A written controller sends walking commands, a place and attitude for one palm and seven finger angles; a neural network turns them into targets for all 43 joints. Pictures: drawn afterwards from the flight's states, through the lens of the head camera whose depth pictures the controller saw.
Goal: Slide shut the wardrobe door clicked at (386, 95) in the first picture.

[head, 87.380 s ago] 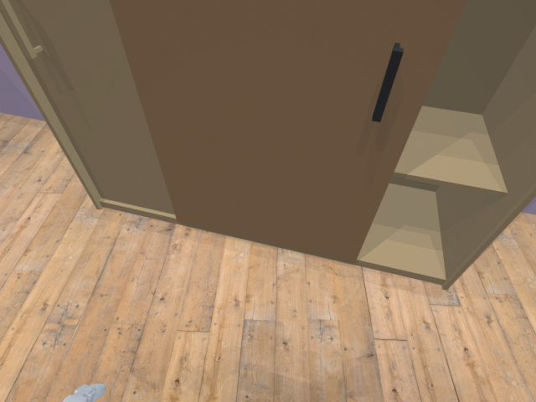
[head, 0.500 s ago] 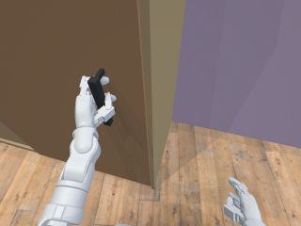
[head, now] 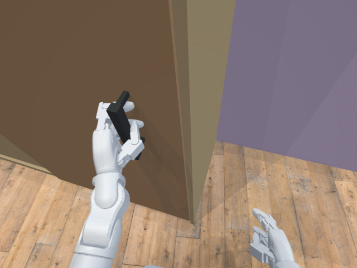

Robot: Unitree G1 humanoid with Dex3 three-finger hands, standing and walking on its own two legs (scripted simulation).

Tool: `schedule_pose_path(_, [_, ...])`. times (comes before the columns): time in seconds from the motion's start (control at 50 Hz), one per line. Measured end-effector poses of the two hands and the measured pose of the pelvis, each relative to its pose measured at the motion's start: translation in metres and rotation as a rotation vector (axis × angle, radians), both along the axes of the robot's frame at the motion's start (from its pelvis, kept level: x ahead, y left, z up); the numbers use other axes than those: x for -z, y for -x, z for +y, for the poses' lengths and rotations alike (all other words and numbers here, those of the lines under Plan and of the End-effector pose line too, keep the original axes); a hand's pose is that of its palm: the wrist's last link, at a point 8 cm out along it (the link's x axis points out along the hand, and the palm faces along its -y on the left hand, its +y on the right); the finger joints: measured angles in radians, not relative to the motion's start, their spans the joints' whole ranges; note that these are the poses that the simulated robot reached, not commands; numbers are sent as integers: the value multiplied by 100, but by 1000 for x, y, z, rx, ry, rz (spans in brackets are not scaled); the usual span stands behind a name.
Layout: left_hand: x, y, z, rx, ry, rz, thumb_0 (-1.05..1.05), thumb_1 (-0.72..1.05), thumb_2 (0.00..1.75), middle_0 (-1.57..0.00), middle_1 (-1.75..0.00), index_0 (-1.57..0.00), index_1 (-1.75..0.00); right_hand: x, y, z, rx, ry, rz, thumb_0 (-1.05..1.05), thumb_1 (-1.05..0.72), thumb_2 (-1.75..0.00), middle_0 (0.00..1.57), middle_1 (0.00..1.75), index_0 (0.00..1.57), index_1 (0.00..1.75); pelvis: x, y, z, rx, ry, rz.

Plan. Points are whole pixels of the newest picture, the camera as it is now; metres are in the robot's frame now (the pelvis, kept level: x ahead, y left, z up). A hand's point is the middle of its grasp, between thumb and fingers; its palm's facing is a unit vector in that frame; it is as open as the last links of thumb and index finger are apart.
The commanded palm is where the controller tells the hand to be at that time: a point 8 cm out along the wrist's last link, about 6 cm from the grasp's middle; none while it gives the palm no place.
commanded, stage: step sideways, sliding the door along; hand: left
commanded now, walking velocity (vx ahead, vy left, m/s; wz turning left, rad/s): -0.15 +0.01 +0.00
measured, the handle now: (130, 128) +0.35 +0.18 +0.10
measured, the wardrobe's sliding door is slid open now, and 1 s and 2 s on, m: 0.00 0.00 0.00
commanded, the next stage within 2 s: stop walking and hold the door there in 1.02 s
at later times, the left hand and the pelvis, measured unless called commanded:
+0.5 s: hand (138, 141) +0.31 +0.15 +0.13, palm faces +0.37 -0.93 +0.06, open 6.2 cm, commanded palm +0.26 +0.04 +0.11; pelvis +0.04 +0.02 -0.01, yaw +2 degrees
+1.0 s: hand (136, 137) +0.31 +0.15 +0.13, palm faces +0.31 -0.95 +0.01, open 5.4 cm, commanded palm +0.26 +0.04 +0.09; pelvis +0.13 +0.04 +0.03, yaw +5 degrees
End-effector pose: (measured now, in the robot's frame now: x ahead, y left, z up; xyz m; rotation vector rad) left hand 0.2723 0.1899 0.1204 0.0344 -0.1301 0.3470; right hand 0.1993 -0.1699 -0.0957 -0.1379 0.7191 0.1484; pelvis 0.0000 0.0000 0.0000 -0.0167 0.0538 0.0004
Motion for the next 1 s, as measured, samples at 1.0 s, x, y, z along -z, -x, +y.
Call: schedule_pose_path(1.0, [-14, -3, 3, 35, 97, 204, 3, 75, 87, -23, -140, -40, -140, -47, -128, 47, -69, -69, -156, 2, -91, -90, 19, 30, 19, 30, -30, -125, 42, -83, 15, 42])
